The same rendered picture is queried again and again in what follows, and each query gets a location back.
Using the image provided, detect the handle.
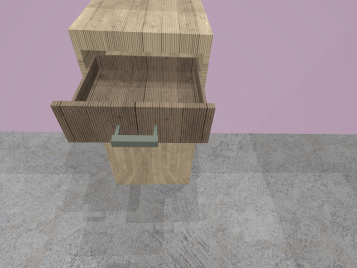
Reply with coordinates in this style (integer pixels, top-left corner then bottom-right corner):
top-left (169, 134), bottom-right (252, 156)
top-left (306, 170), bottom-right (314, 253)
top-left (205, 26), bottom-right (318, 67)
top-left (111, 125), bottom-right (158, 147)

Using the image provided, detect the cabinet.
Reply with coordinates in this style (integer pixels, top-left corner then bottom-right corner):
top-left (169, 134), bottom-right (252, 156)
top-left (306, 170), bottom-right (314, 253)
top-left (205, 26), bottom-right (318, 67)
top-left (68, 0), bottom-right (213, 185)

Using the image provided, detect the drawer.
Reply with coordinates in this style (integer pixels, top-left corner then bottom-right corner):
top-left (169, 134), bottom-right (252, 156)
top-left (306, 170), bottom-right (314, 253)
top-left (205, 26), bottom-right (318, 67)
top-left (50, 55), bottom-right (215, 143)

